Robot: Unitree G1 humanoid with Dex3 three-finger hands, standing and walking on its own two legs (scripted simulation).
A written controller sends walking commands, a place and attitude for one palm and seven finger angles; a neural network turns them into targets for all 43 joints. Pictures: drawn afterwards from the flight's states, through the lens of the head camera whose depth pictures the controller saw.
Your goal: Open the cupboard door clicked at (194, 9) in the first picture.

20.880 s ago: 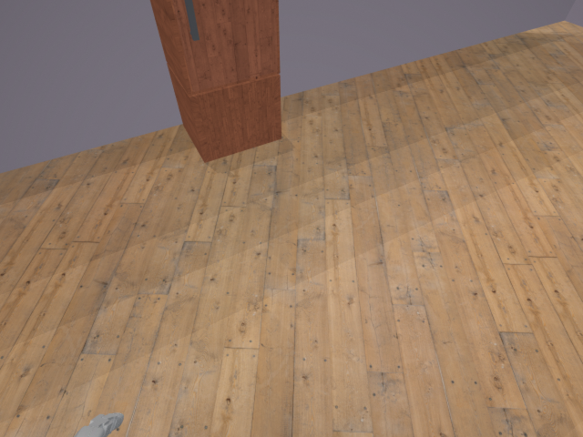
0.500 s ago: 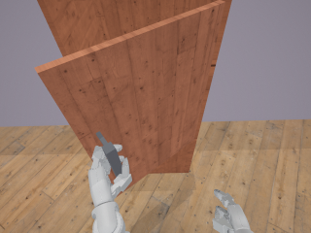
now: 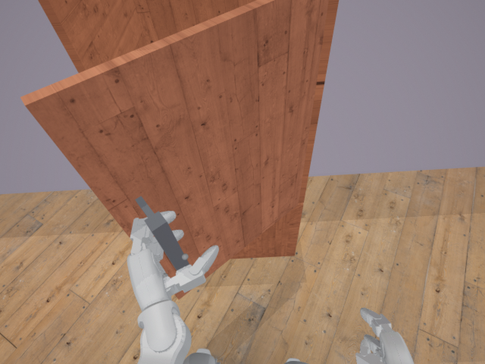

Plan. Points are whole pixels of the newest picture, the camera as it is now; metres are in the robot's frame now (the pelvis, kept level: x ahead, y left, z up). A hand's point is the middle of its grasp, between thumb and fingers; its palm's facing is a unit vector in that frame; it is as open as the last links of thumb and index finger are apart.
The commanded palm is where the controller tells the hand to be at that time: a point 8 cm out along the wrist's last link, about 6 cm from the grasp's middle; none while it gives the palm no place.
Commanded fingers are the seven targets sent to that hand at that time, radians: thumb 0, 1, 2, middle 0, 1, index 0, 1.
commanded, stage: open thumb and fingers to let go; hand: left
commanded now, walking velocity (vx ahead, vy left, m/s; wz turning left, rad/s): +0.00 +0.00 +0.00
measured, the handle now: (164, 238) +0.31 +0.14 +0.05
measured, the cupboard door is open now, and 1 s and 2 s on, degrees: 38 39 39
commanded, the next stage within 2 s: slide the hand sideways off the handle in 0.42 s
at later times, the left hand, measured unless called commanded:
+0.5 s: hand (173, 260) +0.27 +0.12 +0.05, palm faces +0.31 -0.95 -0.01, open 15.6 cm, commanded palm +0.22 +0.15 +0.05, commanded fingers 0.00 -0.50 0.30 -0.15 -0.30 -0.15 -0.30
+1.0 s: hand (167, 290) +0.22 +0.12 +0.05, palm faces -0.03 -1.00 +0.01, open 16.3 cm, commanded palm +0.20 +0.18 +0.05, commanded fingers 0.00 -0.50 0.30 -0.15 -0.30 -0.15 -0.30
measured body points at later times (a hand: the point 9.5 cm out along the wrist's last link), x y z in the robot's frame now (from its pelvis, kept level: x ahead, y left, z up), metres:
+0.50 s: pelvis -0.01 +0.06 +0.00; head +0.02 +0.05 +0.44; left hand +0.25 +0.17 +0.05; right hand +0.18 -0.16 -0.09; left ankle +0.03 +0.19 -0.67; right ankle -0.01 -0.04 -0.67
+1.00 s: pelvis -0.02 +0.09 -0.01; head +0.03 +0.08 +0.43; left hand +0.22 +0.17 +0.06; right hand +0.16 -0.13 -0.09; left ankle +0.03 +0.19 -0.67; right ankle -0.01 -0.04 -0.67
